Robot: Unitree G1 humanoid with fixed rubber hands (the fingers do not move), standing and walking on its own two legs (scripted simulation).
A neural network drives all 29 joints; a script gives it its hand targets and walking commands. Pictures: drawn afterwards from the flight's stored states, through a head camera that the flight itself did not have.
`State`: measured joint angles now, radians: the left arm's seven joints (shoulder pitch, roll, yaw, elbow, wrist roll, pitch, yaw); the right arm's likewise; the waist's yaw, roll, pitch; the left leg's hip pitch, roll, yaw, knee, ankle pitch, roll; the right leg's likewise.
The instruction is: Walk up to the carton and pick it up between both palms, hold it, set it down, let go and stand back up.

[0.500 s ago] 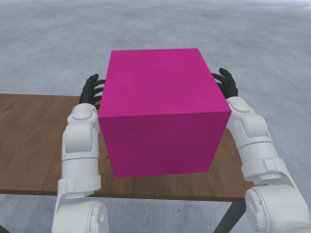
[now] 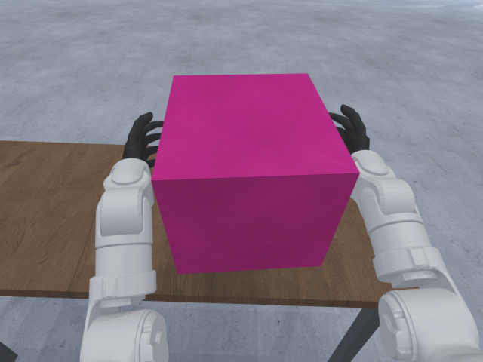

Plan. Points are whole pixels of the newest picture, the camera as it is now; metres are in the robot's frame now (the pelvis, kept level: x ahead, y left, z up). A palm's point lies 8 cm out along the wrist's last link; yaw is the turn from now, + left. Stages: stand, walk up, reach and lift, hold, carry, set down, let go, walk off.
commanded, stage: hold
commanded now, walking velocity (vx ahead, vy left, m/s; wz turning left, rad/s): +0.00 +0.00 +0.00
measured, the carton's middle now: (245, 168) +0.40 +0.00 +0.15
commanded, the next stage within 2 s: none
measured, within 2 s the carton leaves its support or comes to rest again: neither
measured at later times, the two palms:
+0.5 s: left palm (140, 163) +0.36 +0.17 +0.20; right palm (355, 152) +0.37 -0.17 +0.21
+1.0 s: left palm (138, 164) +0.35 +0.17 +0.20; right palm (354, 154) +0.37 -0.17 +0.21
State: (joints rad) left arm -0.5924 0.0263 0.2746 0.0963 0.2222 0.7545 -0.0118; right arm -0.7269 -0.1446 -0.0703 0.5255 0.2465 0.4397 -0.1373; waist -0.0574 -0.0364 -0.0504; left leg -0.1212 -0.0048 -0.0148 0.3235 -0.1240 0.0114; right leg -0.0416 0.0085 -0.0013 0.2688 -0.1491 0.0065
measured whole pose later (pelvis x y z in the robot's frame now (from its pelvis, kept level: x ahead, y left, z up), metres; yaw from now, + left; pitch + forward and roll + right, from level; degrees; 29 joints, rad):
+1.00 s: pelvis +0.00 +0.00 +0.00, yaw +0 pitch -5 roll -1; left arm -0.58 0.03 0.28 0.10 0.22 0.76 -0.02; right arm -0.72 -0.14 -0.06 0.52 0.25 0.45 -0.15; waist -0.06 -0.04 -0.06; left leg -0.11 0.00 -0.02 0.32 -0.13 0.01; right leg -0.03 0.01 0.00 0.27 -0.15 0.00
